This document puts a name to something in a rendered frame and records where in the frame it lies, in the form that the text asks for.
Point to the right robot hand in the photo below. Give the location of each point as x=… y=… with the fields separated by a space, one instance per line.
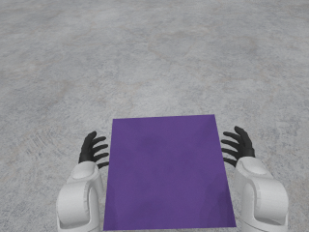
x=244 y=146

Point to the carton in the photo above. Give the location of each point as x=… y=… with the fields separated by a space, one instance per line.
x=166 y=172

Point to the right robot forearm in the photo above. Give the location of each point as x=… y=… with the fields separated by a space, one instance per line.
x=265 y=202

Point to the left robot hand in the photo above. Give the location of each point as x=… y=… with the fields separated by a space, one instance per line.
x=87 y=150

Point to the left robot forearm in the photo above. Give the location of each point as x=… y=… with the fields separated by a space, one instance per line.
x=77 y=207

